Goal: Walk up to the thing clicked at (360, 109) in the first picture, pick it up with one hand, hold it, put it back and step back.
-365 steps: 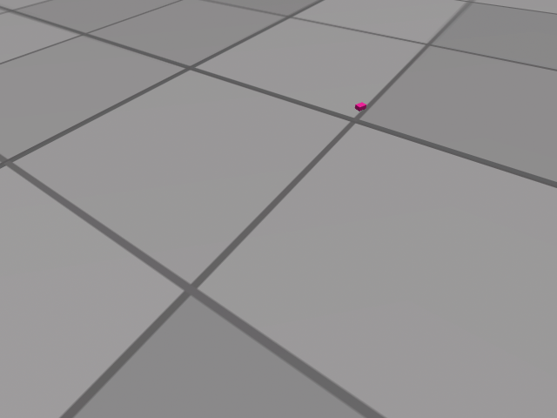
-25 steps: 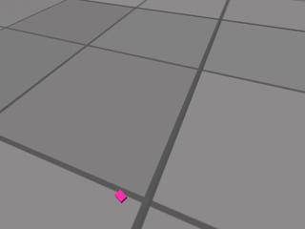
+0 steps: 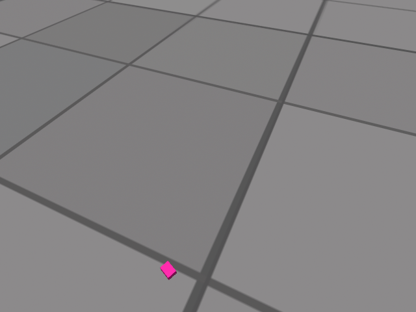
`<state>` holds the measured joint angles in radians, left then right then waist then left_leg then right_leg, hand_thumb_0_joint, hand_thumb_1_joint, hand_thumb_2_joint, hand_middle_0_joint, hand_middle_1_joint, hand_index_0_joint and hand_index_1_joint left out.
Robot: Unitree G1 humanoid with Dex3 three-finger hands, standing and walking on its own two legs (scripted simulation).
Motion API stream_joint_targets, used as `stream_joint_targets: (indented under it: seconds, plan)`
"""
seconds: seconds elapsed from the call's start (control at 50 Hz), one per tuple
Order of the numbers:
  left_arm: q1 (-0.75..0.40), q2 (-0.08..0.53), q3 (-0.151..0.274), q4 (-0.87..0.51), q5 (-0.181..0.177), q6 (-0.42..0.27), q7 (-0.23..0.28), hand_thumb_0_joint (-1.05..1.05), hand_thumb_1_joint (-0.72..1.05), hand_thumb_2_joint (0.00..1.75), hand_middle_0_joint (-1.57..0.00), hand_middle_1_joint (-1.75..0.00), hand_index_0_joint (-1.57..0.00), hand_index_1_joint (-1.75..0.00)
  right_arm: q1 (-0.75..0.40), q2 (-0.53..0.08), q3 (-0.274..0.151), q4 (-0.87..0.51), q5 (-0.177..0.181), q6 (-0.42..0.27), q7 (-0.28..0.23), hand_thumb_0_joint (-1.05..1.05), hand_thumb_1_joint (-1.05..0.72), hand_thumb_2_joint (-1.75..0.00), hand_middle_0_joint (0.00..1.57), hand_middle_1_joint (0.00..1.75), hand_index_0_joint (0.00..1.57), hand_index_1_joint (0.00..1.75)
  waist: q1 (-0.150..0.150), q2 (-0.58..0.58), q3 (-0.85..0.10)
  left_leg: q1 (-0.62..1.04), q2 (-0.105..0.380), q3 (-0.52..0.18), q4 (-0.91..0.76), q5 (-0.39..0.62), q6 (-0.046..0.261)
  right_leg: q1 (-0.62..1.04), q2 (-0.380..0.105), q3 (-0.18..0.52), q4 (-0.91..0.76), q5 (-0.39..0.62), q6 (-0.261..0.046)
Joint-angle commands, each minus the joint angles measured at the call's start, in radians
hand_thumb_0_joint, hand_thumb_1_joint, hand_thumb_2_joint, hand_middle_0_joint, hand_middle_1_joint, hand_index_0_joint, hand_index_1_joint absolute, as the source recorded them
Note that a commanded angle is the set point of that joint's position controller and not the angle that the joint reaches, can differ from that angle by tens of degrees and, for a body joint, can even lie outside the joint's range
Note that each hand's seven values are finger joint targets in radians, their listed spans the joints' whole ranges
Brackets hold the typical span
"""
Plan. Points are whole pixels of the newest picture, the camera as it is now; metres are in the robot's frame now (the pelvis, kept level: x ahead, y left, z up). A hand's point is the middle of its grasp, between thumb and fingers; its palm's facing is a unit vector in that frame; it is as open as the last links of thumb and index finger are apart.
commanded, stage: stand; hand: left
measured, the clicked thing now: (168, 270) +0.49 +0.20 -0.76
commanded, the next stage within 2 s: none
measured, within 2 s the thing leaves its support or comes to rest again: neither
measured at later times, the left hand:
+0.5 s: hand out of the picture +0.06 +0.26 -0.15, palm faces -0.01 -0.94 -0.35, open 7.4 cm
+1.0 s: hand out of the picture +0.06 +0.25 -0.15, palm faces -0.03 -0.94 -0.34, open 7.4 cm
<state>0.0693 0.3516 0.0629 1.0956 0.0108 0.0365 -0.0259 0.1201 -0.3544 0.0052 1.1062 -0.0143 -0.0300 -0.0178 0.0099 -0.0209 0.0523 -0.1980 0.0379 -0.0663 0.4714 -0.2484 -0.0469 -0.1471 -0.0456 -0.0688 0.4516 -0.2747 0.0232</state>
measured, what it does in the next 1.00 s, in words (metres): stands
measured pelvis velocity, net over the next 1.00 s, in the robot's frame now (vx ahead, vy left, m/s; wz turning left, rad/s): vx -0.02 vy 0.00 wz -0.02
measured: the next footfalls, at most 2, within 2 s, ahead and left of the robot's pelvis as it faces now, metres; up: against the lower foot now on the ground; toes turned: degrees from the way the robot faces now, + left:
none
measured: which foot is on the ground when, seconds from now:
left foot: down 0.00-1.00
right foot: down 0.00-1.00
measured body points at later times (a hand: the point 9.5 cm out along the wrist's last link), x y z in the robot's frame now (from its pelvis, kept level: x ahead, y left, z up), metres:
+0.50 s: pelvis -0.02 +0.00 +0.01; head -0.01 +0.00 +0.46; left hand +0.06 +0.31 -0.12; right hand +0.07 -0.30 -0.13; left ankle +0.01 +0.15 -0.74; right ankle -0.02 -0.13 -0.74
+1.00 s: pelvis -0.02 +0.00 +0.01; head -0.01 +0.00 +0.46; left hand +0.06 +0.30 -0.12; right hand +0.05 -0.30 -0.13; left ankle +0.01 +0.15 -0.74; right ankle -0.02 -0.13 -0.74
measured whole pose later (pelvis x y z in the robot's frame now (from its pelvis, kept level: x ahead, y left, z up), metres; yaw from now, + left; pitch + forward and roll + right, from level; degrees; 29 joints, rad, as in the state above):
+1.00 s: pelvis -0.02 +0.00 +0.01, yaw -1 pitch -2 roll +0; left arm 0.11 0.35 0.01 1.14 0.01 0.00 -0.01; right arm 0.11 -0.36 0.01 1.15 -0.01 0.00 0.01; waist 0.00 0.01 0.05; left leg -0.14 0.04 -0.04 0.34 -0.16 -0.05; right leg -0.12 -0.04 -0.05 0.35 -0.19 0.02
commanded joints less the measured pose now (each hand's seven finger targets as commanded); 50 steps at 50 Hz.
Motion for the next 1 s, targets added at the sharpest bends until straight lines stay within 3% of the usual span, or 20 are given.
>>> stream_joint_targets:
  seconds: [0.0, 0.1, 0.16, 0.22, 0.34, 0.46, 0.58, 0.74, 0.98]
  plan:
    - [-0.032, 0.195, 0.015, -0.046, -0.011, -0.046, 0.021, 0.0, 0.9, 0.9, -0.2, -0.3, -0.2, -0.3, -0.095, -0.212, -0.043, -0.075, -0.004, -0.011, -0.006, 0.0, -0.9, -0.9, 0.2, 0.3, 0.2, 0.3, 0.009, 0.084, -0.094, 0.024, 0.088, -0.049, -0.088, 0.381, 0.057, 0.085, -0.09, 0.084, -0.09, 0.274, -0.039]
    - [-0.04, 0.207, 0.008, -0.03, -0.008, -0.057, 0.028, 0.0, 0.9, 0.9, -0.2, -0.3, -0.2, -0.3, -0.089, -0.213, -0.044, -0.06, 0.006, 0.0, 0.001, 0.0, -0.9, -0.9, 0.2, 0.3, 0.2, 0.3, -0.005, 0.037, -0.122, 0.086, 0.086, -0.04, -0.101, 0.374, 0.053, 0.096, -0.093, 0.079, -0.115, 0.326, -0.035]
    - [-0.044, 0.207, 0.003, -0.024, -0.006, -0.059, 0.028, 0.0, 0.9, 0.9, -0.2, -0.3, -0.2, -0.3, -0.094, -0.213, -0.043, -0.055, 0.003, 0.005, 0.006, 0.0, -0.9, -0.9, 0.2, 0.3, 0.2, 0.3, -0.008, 0.022, -0.103, 0.091, 0.084, -0.037, -0.13, 0.314, 0.051, 0.078, -0.09, 0.082, -0.139, 0.264, -0.033]
    - [-0.044, 0.203, -0.002, -0.018, -0.006, -0.061, 0.028, 0.0, 0.9, 0.9, -0.2, -0.3, -0.2, -0.3, -0.104, -0.218, -0.044, -0.05, 0.004, 0.005, 0.008, 0.0, -0.9, -0.9, 0.2, 0.3, 0.2, 0.3, -0.005, 0.022, -0.108, 0.097, 0.089, -0.035, -0.137, 0.307, 0.053, 0.088, -0.095, 0.085, -0.148, 0.264, -0.03]
    - [-0.045, 0.209, -0.006, -0.01, -0.001, -0.063, 0.028, 0.0, 0.9, 0.9, -0.2, -0.3, -0.2, -0.3, -0.101, -0.208, -0.042, -0.041, 0.0, 0.008, 0.014, 0.0, -0.9, -0.9, 0.2, 0.3, 0.2, 0.3, -0.007, 0.005, -0.053, 0.064, 0.083, -0.04, -0.185, 0.184, 0.046, 0.052, -0.091, 0.089, -0.176, 0.134, -0.025]
    - [-0.025, 0.217, -0.008, -0.01, 0.0, -0.066, 0.027, 0.0, 0.9, 0.9, -0.2, -0.3, -0.2, -0.3, -0.105, -0.208, -0.045, -0.036, 0.002, 0.004, 0.019, 0.0, -0.9, -0.9, 0.2, 0.3, 0.2, 0.3, -0.004, 0.02, -0.062, 0.073, 0.084, -0.041, -0.195, 0.159, 0.047, 0.043, -0.092, 0.093, -0.182, 0.122, -0.025]
    - [-0.014, 0.215, -0.01, -0.007, 0.0, -0.062, 0.024, 0.0, 0.9, 0.9, -0.2, -0.3, -0.2, -0.3, -0.087, -0.211, -0.046, -0.025, 0.0, 0.007, 0.021, 0.0, -0.9, -0.9, 0.2, 0.3, 0.2, 0.3, -0.004, 0.041, -0.024, 0.017, 0.077, -0.049, -0.219, 0.04, 0.046, 0.023, -0.087, 0.096, -0.188, 0.022, -0.028]
    - [-0.001, 0.222, -0.01, -0.014, -0.003, -0.065, 0.025, 0.0, 0.9, 0.9, -0.2, -0.3, -0.2, -0.3, -0.075, -0.208, -0.045, -0.024, -0.001, 0.003, 0.02, 0.0, -0.9, -0.9, 0.2, 0.3, 0.2, 0.3, -0.004, 0.032, -0.061, 0.047, 0.084, -0.043, -0.2, 0.134, 0.049, 0.037, -0.096, 0.108, -0.173, 0.1, -0.035]
    - [0.006, 0.224, -0.014, -0.018, -0.003, -0.064, 0.028, 0.0, 0.9, 0.9, -0.2, -0.3, -0.2, -0.3, -0.054, -0.21, -0.037, -0.022, 0.003, 0.006, 0.016, 0.0, -0.9, -0.9, 0.2, 0.3, 0.2, 0.3, -0.006, 0.019, -0.065, 0.054, 0.089, -0.033, -0.188, 0.187, 0.049, 0.049, -0.096, 0.105, -0.164, 0.165, -0.034]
